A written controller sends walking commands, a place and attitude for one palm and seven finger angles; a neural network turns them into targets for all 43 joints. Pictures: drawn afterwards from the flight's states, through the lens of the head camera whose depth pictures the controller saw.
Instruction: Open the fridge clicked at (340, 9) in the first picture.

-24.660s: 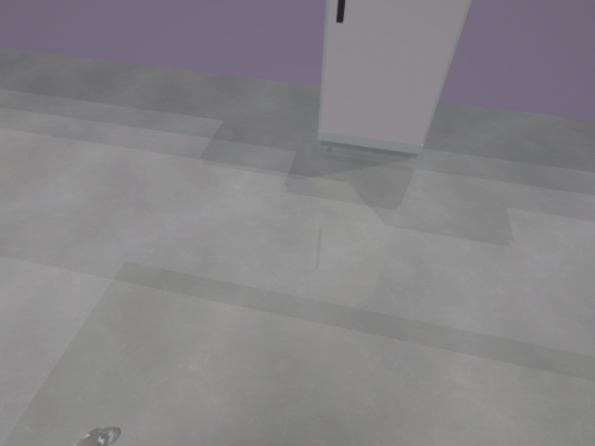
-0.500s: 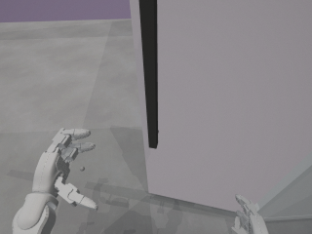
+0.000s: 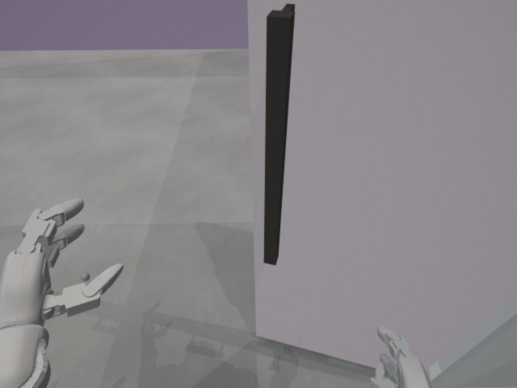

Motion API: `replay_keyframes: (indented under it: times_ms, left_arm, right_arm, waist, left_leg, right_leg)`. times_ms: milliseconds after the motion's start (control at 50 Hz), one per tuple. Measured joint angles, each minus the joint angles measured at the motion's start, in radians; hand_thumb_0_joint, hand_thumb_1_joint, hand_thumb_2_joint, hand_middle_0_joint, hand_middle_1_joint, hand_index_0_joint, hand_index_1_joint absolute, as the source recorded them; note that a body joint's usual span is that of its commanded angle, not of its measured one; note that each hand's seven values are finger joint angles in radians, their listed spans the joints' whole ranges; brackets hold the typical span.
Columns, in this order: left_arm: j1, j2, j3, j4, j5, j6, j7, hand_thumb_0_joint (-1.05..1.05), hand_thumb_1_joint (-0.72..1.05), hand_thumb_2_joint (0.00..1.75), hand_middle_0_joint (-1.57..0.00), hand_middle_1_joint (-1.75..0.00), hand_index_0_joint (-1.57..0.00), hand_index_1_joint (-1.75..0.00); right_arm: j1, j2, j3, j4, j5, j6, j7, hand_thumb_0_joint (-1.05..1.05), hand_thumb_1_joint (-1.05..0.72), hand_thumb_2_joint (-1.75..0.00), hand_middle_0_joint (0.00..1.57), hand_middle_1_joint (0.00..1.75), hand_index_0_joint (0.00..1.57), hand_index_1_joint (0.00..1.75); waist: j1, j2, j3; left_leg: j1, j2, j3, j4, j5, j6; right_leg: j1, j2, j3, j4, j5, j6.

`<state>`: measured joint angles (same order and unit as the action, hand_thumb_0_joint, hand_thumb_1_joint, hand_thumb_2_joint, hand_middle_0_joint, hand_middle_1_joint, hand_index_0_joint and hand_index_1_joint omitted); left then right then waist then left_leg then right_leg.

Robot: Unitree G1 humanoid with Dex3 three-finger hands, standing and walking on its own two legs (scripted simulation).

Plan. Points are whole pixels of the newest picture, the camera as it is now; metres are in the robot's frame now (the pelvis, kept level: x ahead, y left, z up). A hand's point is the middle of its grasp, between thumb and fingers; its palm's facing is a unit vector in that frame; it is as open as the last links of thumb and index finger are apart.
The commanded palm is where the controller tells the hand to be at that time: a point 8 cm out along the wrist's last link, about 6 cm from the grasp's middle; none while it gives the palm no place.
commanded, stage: draw the hand back to the body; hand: left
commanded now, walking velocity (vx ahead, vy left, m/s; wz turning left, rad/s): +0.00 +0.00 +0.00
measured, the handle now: (277, 167) +0.43 +0.03 +0.15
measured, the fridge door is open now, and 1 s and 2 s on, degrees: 74 74 74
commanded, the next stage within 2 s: step back with the hand held close in 0.56 s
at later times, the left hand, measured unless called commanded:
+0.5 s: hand (51, 270) +0.19 +0.27 +0.16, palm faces +0.47 -0.80 -0.38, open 7.5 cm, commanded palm +0.14 +0.31 +0.18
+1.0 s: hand (61, 282) +0.18 +0.25 +0.16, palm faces +0.37 -0.79 -0.49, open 7.4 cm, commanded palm +0.12 +0.30 +0.18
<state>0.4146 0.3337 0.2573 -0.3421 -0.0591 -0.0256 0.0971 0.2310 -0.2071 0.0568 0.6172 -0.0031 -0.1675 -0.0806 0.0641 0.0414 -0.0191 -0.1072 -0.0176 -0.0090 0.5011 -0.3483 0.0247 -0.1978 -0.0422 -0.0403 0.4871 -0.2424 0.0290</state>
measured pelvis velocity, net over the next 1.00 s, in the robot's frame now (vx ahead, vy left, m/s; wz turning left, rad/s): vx -0.03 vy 0.00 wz -0.01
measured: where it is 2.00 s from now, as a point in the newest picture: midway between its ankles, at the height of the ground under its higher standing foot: outside the picture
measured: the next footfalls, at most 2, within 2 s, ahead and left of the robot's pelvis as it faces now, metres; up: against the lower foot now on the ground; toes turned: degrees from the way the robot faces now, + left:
right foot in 1.90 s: -0.13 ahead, -0.12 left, +0.00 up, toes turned +5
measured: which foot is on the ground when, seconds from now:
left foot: down 0.00-1.00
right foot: down 0.00-1.00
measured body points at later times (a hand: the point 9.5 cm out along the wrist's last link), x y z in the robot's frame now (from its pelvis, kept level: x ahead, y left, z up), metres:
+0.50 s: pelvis +0.00 +0.00 +0.00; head -0.02 -0.01 +0.45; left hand +0.16 +0.31 +0.18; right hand +0.18 -0.21 -0.08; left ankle -0.05 +0.10 -0.74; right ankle +0.01 -0.14 -0.74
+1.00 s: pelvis -0.03 +0.00 +0.00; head -0.01 -0.01 +0.45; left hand +0.15 +0.29 +0.19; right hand +0.15 -0.24 -0.08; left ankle -0.05 +0.10 -0.74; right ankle +0.01 -0.14 -0.74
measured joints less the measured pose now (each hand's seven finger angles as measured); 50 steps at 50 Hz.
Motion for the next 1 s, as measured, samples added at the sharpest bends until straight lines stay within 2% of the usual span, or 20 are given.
replay_keyframes:
  times_ms: [240,380,720,840,920,1000]
  left_arm:
    - [0.002,0.037,0.121,-0.04,-0.008,-0.02,0.005,0.01,0.69,0.8,-0.22,-0.43,-0.21,-0.43]
    - [-0.003,0.013,0.108,-0.037,-0.005,-0.017,0.005,0.01,0.84,0.87,-0.21,-0.34,-0.21,-0.34]
    - [-0.007,0.01,0.102,-0.042,-0.002,-0.029,0.002,0.02,0.89,0.9,-0.21,-0.31,-0.21,-0.31]
    - [0.016,0.018,0.129,-0.064,0.007,-0.114,0.01,0.02,0.89,0.9,-0.21,-0.31,-0.21,-0.3]
    - [0.074,0.038,0.124,-0.095,0.011,-0.129,0.009,0.02,0.89,0.9,-0.21,-0.31,-0.21,-0.3]
    - [0.113,0.069,0.135,-0.121,0.012,-0.133,0.011,0.02,0.89,0.9,-0.22,-0.31,-0.21,-0.31]
  right_arm:
    - [-0.007,-0.009,-0.017,0.019,-0.002,0.007,0.01,0.01,-0.9,-0.9,0.2,0.3,0.2,0.3]
    - [-0.01,-0.014,-0.024,0.024,-0.005,0.015,0.014,0.01,-0.9,-0.9,0.2,0.3,0.2,0.3]
    - [-0.007,-0.009,-0.021,0.021,-0.003,0.019,0.009,0.01,-0.9,-0.9,0.2,0.3,0.2,0.3]
    - [-0.035,-0.019,-0.023,-0.02,-0.007,0.071,0.013,0.01,-0.9,-0.89,0.2,0.3,0.2,0.3]
    - [-0.044,-0.026,-0.041,-0.045,-0.007,0.104,0.008,0.01,-0.9,-0.89,0.2,0.3,0.2,0.3]
    - [-0.044,-0.026,-0.055,-0.06,-0.002,0.133,-0.001,0.01,-0.9,-0.9,0.2,0.3,0.2,0.3]
  waist:
    - [0.017,0.004,0.01]
    - [0.017,0.003,0.018]
    - [0.009,0.012,0.027]
    - [-0.027,0.003,0.024]
    - [-0.045,-0.009,0.03]
    - [-0.051,-0.025,0.037]
  left_leg:
    - [0.039,-0.005,0.003,-0.041,0.014,0.005]
    - [0.042,-0.008,0.003,-0.052,0.024,0.006]
    - [0.048,0.005,-0.001,-0.058,0.034,-0.006]
    - [-0.042,0.009,-0.006,-0.027,0.04,-0.006]
    - [-0.077,-0.001,0.003,-0.024,0.051,-0.003]
    - [-0.101,-0.01,0.011,-0.01,0.056,0.0]
  right_leg:
    - [0.04,-0.004,0.003,-0.043,0.016,0.007]
    - [0.041,-0.007,0.003,-0.049,0.023,0.008]
    - [0.047,0.006,-0.003,-0.053,0.03,-0.006]
    - [-0.028,0.009,-0.008,-0.052,0.051,-0.008]
    - [-0.071,0.0,0.002,-0.036,0.058,-0.003]
    - [-0.102,-0.009,0.011,-0.012,0.06,0.001]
